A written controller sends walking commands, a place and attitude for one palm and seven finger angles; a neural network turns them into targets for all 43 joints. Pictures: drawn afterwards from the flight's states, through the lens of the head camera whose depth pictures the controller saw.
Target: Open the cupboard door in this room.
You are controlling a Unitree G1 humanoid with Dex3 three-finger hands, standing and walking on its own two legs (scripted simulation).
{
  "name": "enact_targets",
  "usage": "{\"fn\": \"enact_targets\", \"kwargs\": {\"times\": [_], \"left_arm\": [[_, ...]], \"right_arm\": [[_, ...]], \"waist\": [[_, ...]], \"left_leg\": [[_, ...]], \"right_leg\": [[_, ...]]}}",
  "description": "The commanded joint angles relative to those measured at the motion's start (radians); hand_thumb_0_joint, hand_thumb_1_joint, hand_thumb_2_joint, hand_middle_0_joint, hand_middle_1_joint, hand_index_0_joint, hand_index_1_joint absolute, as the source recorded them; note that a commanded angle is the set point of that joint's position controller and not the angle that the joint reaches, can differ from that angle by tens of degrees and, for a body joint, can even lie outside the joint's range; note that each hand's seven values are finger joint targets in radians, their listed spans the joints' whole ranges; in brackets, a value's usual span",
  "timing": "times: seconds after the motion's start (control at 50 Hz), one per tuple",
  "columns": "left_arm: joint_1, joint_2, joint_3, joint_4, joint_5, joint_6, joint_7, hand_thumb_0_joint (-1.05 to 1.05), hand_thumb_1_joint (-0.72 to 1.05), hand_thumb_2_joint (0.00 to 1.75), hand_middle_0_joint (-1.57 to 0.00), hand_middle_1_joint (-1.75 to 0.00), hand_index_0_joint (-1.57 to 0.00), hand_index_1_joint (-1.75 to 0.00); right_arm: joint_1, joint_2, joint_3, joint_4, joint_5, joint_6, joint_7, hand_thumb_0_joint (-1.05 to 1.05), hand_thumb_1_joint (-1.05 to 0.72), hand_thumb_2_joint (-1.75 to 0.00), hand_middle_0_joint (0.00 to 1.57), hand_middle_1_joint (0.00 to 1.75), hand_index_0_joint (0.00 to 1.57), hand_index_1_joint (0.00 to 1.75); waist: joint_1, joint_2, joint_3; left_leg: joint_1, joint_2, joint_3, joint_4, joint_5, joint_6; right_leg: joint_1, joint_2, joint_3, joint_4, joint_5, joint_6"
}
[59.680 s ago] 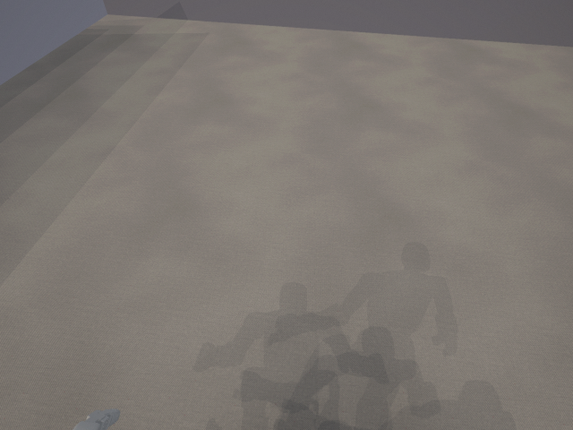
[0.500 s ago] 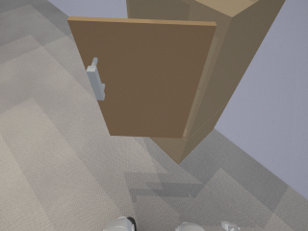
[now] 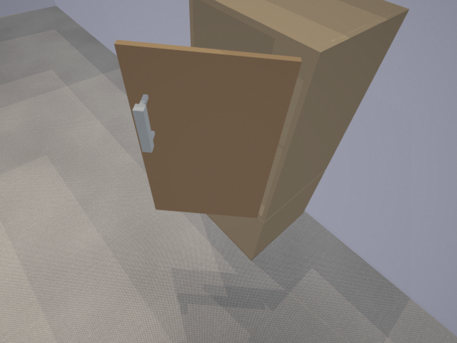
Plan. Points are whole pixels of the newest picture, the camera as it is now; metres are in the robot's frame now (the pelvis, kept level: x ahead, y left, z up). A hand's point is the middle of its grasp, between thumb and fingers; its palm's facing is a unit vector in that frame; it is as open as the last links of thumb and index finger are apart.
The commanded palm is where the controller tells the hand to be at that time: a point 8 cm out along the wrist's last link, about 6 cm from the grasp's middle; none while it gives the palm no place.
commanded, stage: look again from close up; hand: left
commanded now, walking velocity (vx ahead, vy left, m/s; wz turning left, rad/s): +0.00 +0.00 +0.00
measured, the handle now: (146, 123) +0.55 +0.23 +0.04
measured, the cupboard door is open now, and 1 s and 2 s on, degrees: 44 44 44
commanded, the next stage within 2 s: shuffle to correct the standing spot in 0.56 s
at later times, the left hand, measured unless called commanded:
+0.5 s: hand out of the picture -0.04 +0.18 -0.17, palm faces +0.03 -0.98 -0.18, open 7.4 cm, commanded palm none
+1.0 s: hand out of the picture -0.05 +0.19 -0.19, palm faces +0.03 -0.99 -0.16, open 7.4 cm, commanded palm none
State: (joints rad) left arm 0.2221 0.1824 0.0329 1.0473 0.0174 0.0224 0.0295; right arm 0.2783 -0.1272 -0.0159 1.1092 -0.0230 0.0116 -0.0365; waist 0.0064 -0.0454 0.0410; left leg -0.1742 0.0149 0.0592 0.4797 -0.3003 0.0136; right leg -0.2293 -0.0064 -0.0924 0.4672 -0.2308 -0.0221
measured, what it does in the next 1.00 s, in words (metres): stands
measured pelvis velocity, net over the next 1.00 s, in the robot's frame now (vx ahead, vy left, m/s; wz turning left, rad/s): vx -0.01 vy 0.03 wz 0.00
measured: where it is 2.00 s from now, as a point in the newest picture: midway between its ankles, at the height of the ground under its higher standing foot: outside the picture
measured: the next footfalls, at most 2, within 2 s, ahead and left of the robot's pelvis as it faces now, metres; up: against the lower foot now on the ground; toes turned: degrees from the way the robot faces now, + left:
none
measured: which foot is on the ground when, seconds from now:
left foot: down 0.00-1.00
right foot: down 0.00-1.00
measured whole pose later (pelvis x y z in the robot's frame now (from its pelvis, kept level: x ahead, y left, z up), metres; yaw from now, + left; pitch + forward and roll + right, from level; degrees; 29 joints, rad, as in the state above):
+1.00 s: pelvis -0.01 +0.03 -0.01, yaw +0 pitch -1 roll -1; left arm 0.37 0.13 0.00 1.10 0.03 0.00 0.04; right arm 0.37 -0.15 0.00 1.06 -0.03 0.00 -0.01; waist -0.01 -0.01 0.01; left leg -0.25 -0.01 0.07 0.63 -0.36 0.06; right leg -0.29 -0.04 -0.08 0.59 -0.28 -0.01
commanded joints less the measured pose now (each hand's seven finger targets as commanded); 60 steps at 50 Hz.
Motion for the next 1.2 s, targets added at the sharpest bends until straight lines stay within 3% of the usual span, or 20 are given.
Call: {"fn": "enact_targets", "kwargs": {"times": [0.0, 0.06, 0.08, 0.1, 0.14, 0.18, 0.22, 0.3, 0.64, 0.72, 0.82, 0.84, 0.86, 0.88, 0.9, 0.94, 0.98, 1.0, 1.06, 1.18], "left_arm": [[0.084, 0.058, 0.000, 0.014, -0.004, -0.020, -0.004, 0.00, 0.90, 0.90, -0.20, -0.30, -0.20, -0.30], [0.083, 0.049, -0.006, 0.033, -0.004, -0.021, -0.005, 0.00, 0.90, 0.90, -0.20, -0.30, -0.20, -0.30], [0.166, 0.081, -0.023, 0.058, 0.000, -0.040, 0.044, 0.00, 0.90, 0.90, -0.20, -0.30, -0.20, -0.30], [0.160, 0.113, -0.024, 0.048, 0.002, -0.065, 0.037, 0.00, 0.90, 0.90, -0.20, -0.30, -0.20, -0.30], [0.127, 0.086, -0.027, 0.031, -0.004, -0.064, 0.023, 0.00, 0.90, 0.90, -0.20, -0.30, -0.20, -0.30], [0.108, 0.061, -0.031, 0.019, -0.004, -0.056, 0.016, 0.00, 0.90, 0.90, -0.20, -0.30, -0.20, -0.30], [0.102, 0.061, -0.033, 0.016, -0.002, -0.051, 0.011, 0.00, 0.90, 0.90, -0.20, -0.30, -0.20, -0.30], [0.127, 0.057, -0.034, 0.022, 0.000, -0.049, 0.007, 0.00, 0.90, 0.90, -0.20, -0.30, -0.20, -0.30], [0.155, 0.039, -0.028, 0.020, -0.003, -0.051, 0.006, 0.00, 0.90, 0.90, -0.20, -0.30, -0.20, -0.30], [0.180, 0.052, -0.013, 0.017, 0.006, -0.044, 0.004, 0.00, 0.90, 0.90, -0.20, -0.30, -0.20, -0.30], [0.194, 0.086, 0.016, -0.001, 0.004, -0.042, 0.004, 0.00, 0.90, 0.90, -0.20, -0.30, -0.20, -0.30], [0.178, 0.081, 0.017, -0.005, 0.003, -0.042, 0.005, 0.00, 0.90, 0.90, -0.20, -0.30, -0.20, -0.30], [0.234, 0.105, -0.007, 0.041, 0.013, -0.058, 0.041, 0.00, 0.90, 0.90, -0.20, -0.30, -0.20, -0.30], [0.166, 0.138, 0.001, -0.023, 0.008, -0.066, 0.036, 0.00, 0.90, 0.90, -0.20, -0.30, -0.20, -0.30], [0.128, 0.140, 0.011, -0.046, 0.012, -0.068, 0.028, 0.00, 0.90, 0.90, -0.20, -0.30, -0.20, -0.30], [0.105, 0.085, -0.003, -0.035, 0.004, -0.060, 0.023, 0.00, 0.90, 0.90, -0.20, -0.30, -0.20, -0.30], [0.152, 0.019, -0.020, -0.019, 0.004, -0.051, 0.017, 0.00, 0.90, 0.90, -0.20, -0.30, -0.20, -0.30], [0.155, 0.019, -0.024, -0.012, 0.008, -0.052, 0.015, 0.00, 0.90, 0.90, -0.20, -0.30, -0.20, -0.30], [0.165, 0.005, -0.028, 0.017, -0.005, -0.061, 0.008, 0.00, 0.90, 0.90, -0.20, -0.30, -0.20, -0.30], [0.129, 0.023, -0.025, 0.008, -0.008, -0.047, 0.017, 0.00, 0.90, 0.90, -0.20, -0.30, -0.20, -0.30]], "right_arm": [[-0.006, -0.101, -0.013, -0.032, 0.007, -0.023, -0.006, 0.00, -0.90, -0.90, 0.20, 0.30, 0.20, 0.30], [0.021, -0.099, -0.011, -0.019, 0.008, -0.020, -0.005, 0.00, -0.90, -0.90, 0.20, 0.30, 0.20, 0.30], [-0.054, -0.151, -0.009, -0.084, 0.022, -0.039, 0.007, 0.00, -0.90, -0.90, 0.20, 0.30, 0.20, 0.30], [-0.045, -0.118, 0.007, -0.108, 0.019, -0.039, 0.014, 0.00, -0.90, -0.90, 0.20, 0.30, 0.20, 0.30], [0.085, -0.094, 0.000, -0.083, 0.011, -0.045, 0.008, 0.00, -0.90, -0.90, 0.20, 0.30, 0.20, 0.30], [0.074, -0.119, -0.003, -0.084, 0.012, -0.040, 0.008, 0.00, -0.90, -0.90, 0.20, 0.30, 0.20, 0.30], [0.055, -0.118, 0.003, -0.092, 0.008, -0.041, 0.010, 0.00, -0.90, -0.90, 0.20, 0.30, 0.20, 0.30], [0.057, -0.118, 0.006, -0.097, 0.008, -0.039, 0.012, 0.00, -0.90, -0.90, 0.20, 0.30, 0.20, 0.30], [0.101, -0.095, 0.013, -0.047, 0.009, -0.044, 0.012, 0.00, -0.90, -0.90, 0.20, 0.30, 0.20, 0.30], [0.125, -0.096, 0.010, -0.037, -0.001, -0.027, 0.017, 0.00, -0.90, -0.90, 0.20, 0.30, 0.20, 0.30], [0.158, -0.058, 0.007, -0.039, -0.005, -0.021, 0.021, 0.00, -0.90, -0.90, 0.20, 0.30, 0.20, 0.30], [0.170, -0.048, 0.009, -0.035, -0.005, -0.024, 0.021, 0.00, -0.90, -0.90, 0.20, 0.30, 0.20, 0.30], [0.051, -0.100, 0.006, -0.066, -0.013, -0.013, 0.032, 0.00, -0.90, -0.90, 0.20, 0.30, 0.20, 0.30], [0.096, -0.039, 0.010, -0.117, -0.008, -0.017, 0.036, 0.00, -0.90, -0.90, 0.20, 0.30, 0.20, 0.30], [0.111, -0.035, 0.010, -0.110, -0.014, -0.022, 0.040, 0.00, -0.90, -0.90, 0.20, 0.30, 0.20, 0.30], [0.184, -0.064, 0.015, -0.089, -0.004, -0.033, 0.034, 0.00, -0.90, -0.90, 0.20, 0.30, 0.20, 0.30], [0.147, -0.120, 0.011, -0.106, 0.001, -0.047, 0.019, 0.00, -0.90, -0.90, 0.20, 0.30, 0.20, 0.30], [0.114, -0.118, 0.013, -0.112, 0.003, -0.051, 0.010, 0.00, -0.90, -0.90, 0.20, 0.30, 0.20, 0.30], [0.118, -0.117, 0.019, -0.105, 0.008, -0.063, -0.001, 0.00, -0.90, -0.90, 0.20, 0.30, 0.20, 0.30], [0.122, -0.132, 0.018, -0.071, 0.008, -0.058, -0.005, 0.00, -0.90, -0.90, 0.20, 0.30, 0.20, 0.30]], "waist": [[0.023, 0.138, 0.000], [0.009, 0.078, 0.023], [0.034, 0.139, 0.056], [0.001, 0.080, 0.034], [-0.032, 0.002, -0.113], [-0.029, -0.057, -0.080], [-0.023, 0.033, 0.009], [-0.013, 0.041, 0.085], [-0.005, 0.042, 0.055], [0.003, -0.006, 0.078], [-0.004, -0.092, 0.089], [-0.014, -0.085, 0.090], [0.017, 0.000, 0.146], [-0.038, 0.052, 0.062], [-0.038, 0.093, 0.065], [-0.054, 0.144, 0.064], [-0.016, 0.294, 0.052], [0.006, 0.287, 0.067], [0.007, 0.080, 0.004], [-0.004, 0.030, 0.041]], "left_leg": [[-0.081, 0.131, -0.125, -0.184, 0.147, 0.019], [-0.073, 0.117, -0.115, -0.201, 0.081, 0.014], [-0.085, 0.104, -0.046, -0.011, 0.182, -0.012], [-0.083, 0.072, -0.048, -0.008, 0.172, -0.015], [-0.027, 0.070, -0.081, -0.041, 0.129, 0.006], [-0.040, 0.086, -0.103, -0.070, 0.114, 0.019], [-0.085, 0.086, -0.121, -0.107, 0.084, 0.024], [-0.153, 0.082, -0.132, -0.159, -0.018, 0.029], [-0.157, 0.069, -0.122, -0.176, -0.027, 0.024], [-0.205, 0.035, -0.086, -0.114, -0.208, 0.029], [-0.200, -0.016, -0.008, 0.072, -0.131, 0.022], [-0.163, -0.008, -0.010, 0.060, -0.098, 0.023], [-0.110, -0.021, -0.010, 0.212, -0.087, -0.008], [-0.113, 0.006, -0.019, 0.198, -0.121, 0.001], [-0.080, 0.005, 0.001, 0.119, -0.112, 0.005], [-0.088, 0.043, -0.099, -0.037, -0.058, 0.010], [-0.189, 0.168, -0.279, -0.199, 0.013, 0.064], [-0.205, 0.167, -0.273, -0.195, 0.119, 0.078], [-0.117, 0.120, -0.181, -0.103, 0.348, 0.059], [-0.059, 0.101, -0.152, -0.125, 0.404, 0.026]], "right_leg": [[0.113, -0.098, 0.094, -0.095, 0.126, 0.008], [0.090, -0.102, 0.106, -0.122, 0.096, 0.010], [0.027, -0.148, 0.133, -0.068, 0.317, -0.001], [0.044, -0.178, 0.135, -0.053, 0.506, -0.017], [0.094, -0.162, 0.125, -0.018, 0.348, -0.029], [0.051, -0.132, 0.116, -0.054, 0.089, -0.019], [-0.003, -0.115, 0.114, -0.061, -0.010, -0.017], [-0.014, -0.103, 0.110, -0.075, -0.049, -0.015], [0.028, -0.116, 0.118, -0.100, -0.037, -0.014], [0.001, -0.130, 0.160, -0.132, -0.315, -0.032], [-0.069, -0.226, 0.278, -0.235, -0.492, -0.093], [-0.102, -0.224, 0.260, -0.225, -0.459, -0.092], [-0.194, -0.227, 0.329, -0.222, -0.260, -0.069], [-0.181, -0.256, 0.309, -0.218, -0.327, -0.109], [-0.210, -0.242, 0.251, -0.179, -0.330, -0.112], [-0.197, -0.128, 0.124, -0.021, -0.278, -0.061], [-0.064, -0.029, 0.017, 0.114, -0.151, -0.020], [-0.032, -0.030, 0.018, 0.108, -0.121, -0.015], [0.043, -0.058, 0.064, 0.051, 0.053, -0.023], [0.041, -0.077, 0.078, 0.047, 0.094, -0.013]]}}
